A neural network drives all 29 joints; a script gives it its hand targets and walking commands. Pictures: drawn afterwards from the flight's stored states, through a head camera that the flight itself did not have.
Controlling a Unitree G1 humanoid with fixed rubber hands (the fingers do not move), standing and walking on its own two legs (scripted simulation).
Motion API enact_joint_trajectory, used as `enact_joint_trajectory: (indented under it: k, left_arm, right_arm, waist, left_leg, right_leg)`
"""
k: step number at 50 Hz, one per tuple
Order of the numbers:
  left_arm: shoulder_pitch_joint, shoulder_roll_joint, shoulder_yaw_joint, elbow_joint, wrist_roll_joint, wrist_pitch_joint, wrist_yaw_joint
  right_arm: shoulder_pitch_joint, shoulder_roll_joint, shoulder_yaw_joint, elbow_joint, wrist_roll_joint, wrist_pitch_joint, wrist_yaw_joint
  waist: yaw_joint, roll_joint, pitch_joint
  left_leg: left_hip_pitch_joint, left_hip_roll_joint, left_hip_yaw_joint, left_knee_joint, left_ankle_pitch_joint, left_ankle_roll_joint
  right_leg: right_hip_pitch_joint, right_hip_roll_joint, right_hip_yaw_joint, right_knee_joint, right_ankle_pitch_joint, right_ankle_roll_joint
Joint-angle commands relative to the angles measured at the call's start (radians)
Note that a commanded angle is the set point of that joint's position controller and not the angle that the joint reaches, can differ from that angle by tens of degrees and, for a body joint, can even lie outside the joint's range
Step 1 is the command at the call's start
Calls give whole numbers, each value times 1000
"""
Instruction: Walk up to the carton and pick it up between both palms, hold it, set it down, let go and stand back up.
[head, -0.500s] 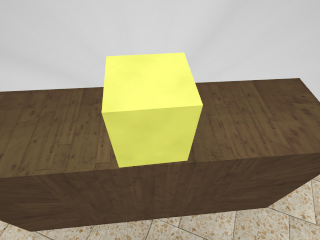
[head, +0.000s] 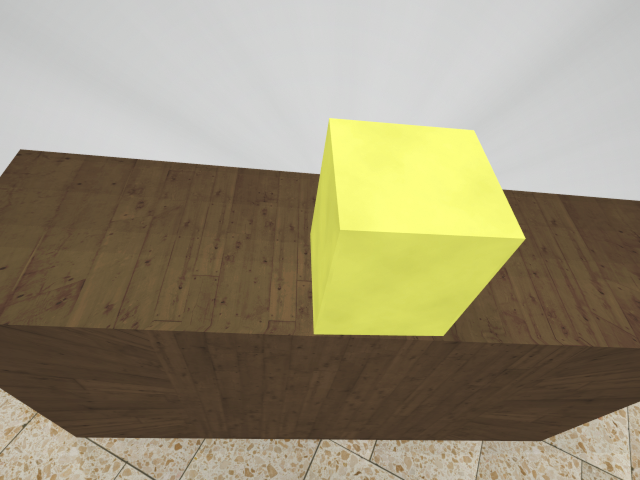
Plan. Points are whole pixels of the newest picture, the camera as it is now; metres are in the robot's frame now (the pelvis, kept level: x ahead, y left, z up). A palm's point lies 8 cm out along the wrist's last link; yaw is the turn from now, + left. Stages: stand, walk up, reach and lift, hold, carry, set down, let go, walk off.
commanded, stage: walk up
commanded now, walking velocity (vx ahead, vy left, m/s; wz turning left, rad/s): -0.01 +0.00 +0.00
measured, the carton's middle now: (390, 236) +0.45 -0.10 +0.04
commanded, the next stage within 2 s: stand in 1.32 s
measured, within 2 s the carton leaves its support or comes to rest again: neither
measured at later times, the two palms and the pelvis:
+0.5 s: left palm out of the picture +0.00 +0.17 -0.16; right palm out of the picture -0.09 -0.28 -0.12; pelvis -0.01 -0.05 +0.00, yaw -1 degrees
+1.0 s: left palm out of the picture -0.03 +0.12 -0.17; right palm out of the picture +0.01 -0.30 -0.15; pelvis +0.00 -0.08 -0.01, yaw +1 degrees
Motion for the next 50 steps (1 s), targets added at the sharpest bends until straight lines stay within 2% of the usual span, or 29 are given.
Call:
enact_joint_trajectory:
  k: [1, 2, 4, 5, 6, 7, 8, 10, 12, 14, 15, 18, 19, 20, 21, 22, 24, 27, 29, 30, 32, 33, 36, 41, 43, 45, 47, 49, 50]
  left_arm:
    - [114, -5, -15, 16, -5, -9, 6]
    - [56, 12, -14, 20, -7, -8, 7]
    - [55, -3, -21, 24, -13, -9, 15]
    - [44, 15, -14, 30, -2, -14, 14]
    - [94, 38, -10, 61, -5, -8, 19]
    - [109, 41, -13, 78, -3, -10, 25]
    - [112, 107, 16, 72, -1, -1, 28]
    - [64, 132, 24, 33, 14, 26, 19]
    - [11, 43, -3, 7, 3, 27, 1]
    - [-23, 2, -8, -21, 6, 31, -13]
    - [-15, 12, 1, -29, 7, 26, -19]
    - [63, 1, 6, -28, 8, 25, -17]
    - [86, -10, -8, -29, -7, 15, -23]
    - [68, 26, 3, -36, -7, 14, -26]
    - [62, 24, 6, -47, -11, 9, -22]
    - [19, 41, 3, -54, -10, -1, -17]
    - [21, 56, 5, -55, -5, -9, -3]
    - [86, 43, -19, -34, -8, -34, 10]
    - [157, 103, -16, -30, 14, -57, 12]
    - [102, 137, -15, -35, -5, -61, 11]
    - [63, 74, -26, -27, -3, -73, 5]
    - [51, 16, -46, -31, -2, -75, 8]
    - [102, 55, -40, -13, -13, -78, 17]
    - [147, 94, -37, -24, -13, -89, 28]
    - [134, 75, -31, -16, -1, -85, 28]
    - [113, 23, -43, -3, 2, -66, 29]
    - [109, 47, -32, -18, -3, -54, 25]
    - [124, 30, -37, -11, -11, -49, 18]
    - [155, -4, -39, -16, -16, -46, 13]
  right_arm:
    - [92, -116, -15, -12, 3, -13, -5]
    - [126, -72, -8, -7, 5, -11, -5]
    - [126, -111, -13, 4, -3, -8, -10]
    - [150, -95, -5, 17, -3, -5, -11]
    - [151, -141, -19, -1, -11, -6, -13]
    - [178, -126, -13, 6, -4, -8, -8]
    - [204, -177, -28, 7, -8, -8, -13]
    - [256, -276, -60, 20, -17, 8, -40]
    - [266, -218, -63, 31, -20, 10, -42]
    - [198, -201, -63, 30, -17, 17, -37]
    - [163, -171, -65, 20, -13, 16, -30]
    - [109, -118, -36, 12, -9, 12, -7]
    - [94, -55, -16, 21, 0, 17, -2]
    - [58, -70, -15, 11, 6, 20, -1]
    - [57, -98, -27, 13, -9, 15, 1]
    - [98, -89, -31, 30, -6, 14, 5]
    - [128, -130, -43, 33, -15, 20, 3]
    - [175, -159, -55, 39, -4, 34, 8]
    - [192, -76, -33, 43, -2, 40, 11]
    - [214, -21, -24, 42, 7, 44, 16]
    - [193, -95, -39, 64, 8, 48, 12]
    - [162, -112, -44, 72, 6, 52, 17]
    - [139, -88, -51, 68, 1, 59, 23]
    - [53, -85, -46, 39, 9, 55, 6]
    - [47, -67, -46, 28, 10, 51, 5]
    - [56, -50, -38, 33, 8, 47, 7]
    - [74, -48, -24, 50, 3, 36, 6]
    - [107, -89, -32, 60, -7, 24, 8]
    - [74, -137, -38, 55, 1, 22, 6]
  waist:
    - [-19, 226, -120]
    - [-48, 107, -117]
    - [-47, 117, -78]
    - [-47, 59, -72]
    - [-61, -9, -59]
    - [-61, -6, -70]
    - [-78, 51, -27]
    - [-95, 81, 1]
    - [-78, 17, 42]
    - [-49, 42, 128]
    - [-46, 64, 117]
    - [-23, 281, 54]
    - [17, 363, -5]
    - [32, 421, 19]
    - [19, 408, 0]
    - [-22, 354, 27]
    - [-31, 320, 24]
    - [-24, 106, 49]
    - [-28, -47, 50]
    - [-59, -207, 39]
    - [-50, -286, 40]
    - [-47, -164, 23]
    - [-35, -174, 0]
    - [0, -92, -67]
    - [-3, -167, -86]
    - [-24, -168, -68]
    - [-33, -65, -17]
    - [-32, 96, -35]
    - [-14, 259, -39]
  left_leg:
    - [150, 243, -158, -17, 616, 50]
    - [157, 254, -188, -37, 645, 76]
    - [143, 302, -260, -39, 626, 69]
    - [145, 283, -253, -27, 684, 70]
    - [152, 340, -329, -34, 635, 84]
    - [136, 328, -321, -41, 630, 75]
    - [177, 418, -463, -44, 693, 78]
    - [255, 555, -606, -72, 657, 186]
    - [127, 499, -484, -120, 399, 172]
    - [-31, 373, -325, -179, 10, 69]
    - [-50, 310, -266, -170, 3, 32]
    - [-166, 213, -146, -206, -168, -8]
    - [-219, 105, -37, -206, -137, -12]
    - [-258, 91, -23, -208, -164, -6]
    - [-193, 99, -15, -171, -119, 13]
    - [-159, 111, -39, -151, -76, 22]
    - [-138, 141, -70, -102, -82, 42]
    - [-159, 152, -103, 11, -68, 2]
    - [-240, 85, -71, 192, -187, -58]
    - [-207, 71, -47, 176, -190, -75]
    - [-154, 87, -68, 238, -178, -79]
    - [-184, 58, -62, 291, -198, -67]
    - [-169, 43, -39, 310, -138, -86]
    - [-194, 52, -23, 316, -145, -105]
    - [-156, 69, -13, 266, -143, -113]
    - [-69, 75, -11, 105, -76, -98]
    - [30, 91, -28, -96, 128, -94]
    - [165, 168, -96, -88, 288, -82]
    - [88, 198, -129, -77, 250, -52]
  right_leg:
    - [-10, -16, 7, -31, -10, 11]
    - [-19, -6, 12, -39, -30, 7]
    - [21, -10, 20, -165, 1, 2]
    - [34, -27, 37, -243, 68, -6]
    - [43, -18, 15, -247, 96, 19]
    - [80, -29, 40, -259, 144, 16]
    - [7, -3, 11, -161, 98, 27]
    - [-206, 7, 10, 65, -115, 38]
    - [-223, 3, 56, 185, -140, 36]
    - [-218, -4, 97, 250, 11, 32]
    - [-177, 4, 96, 234, 60, 42]
    - [-67, 25, 36, 227, 139, 55]
    - [82, 28, 11, 106, 146, 46]
    - [90, 41, -13, 109, 147, 42]
    - [70, 36, -48, 44, 143, 54]
    - [36, 39, -76, -28, 132, 57]
    - [76, 44, -97, -133, 127, 64]
    - [203, -25, -11, -412, 175, 55]
    - [221, -273, 306, -501, 197, 8]
    - [182, -279, 271, -500, 279, -32]
    - [136, -243, 226, -494, 319, -50]
    - [176, -222, 204, -471, 420, -53]
    - [195, -173, 110, -432, 469, -38]
    - [297, -248, 89, -311, 913, -107]
    - [277, -252, 87, -289, 903, -145]
    - [209, -202, 60, -296, 664, -138]
    - [142, -154, 72, -275, 492, -104]
    - [18, -91, 16, -259, 236, -49]
    - [51, -57, -15, -278, 144, -21]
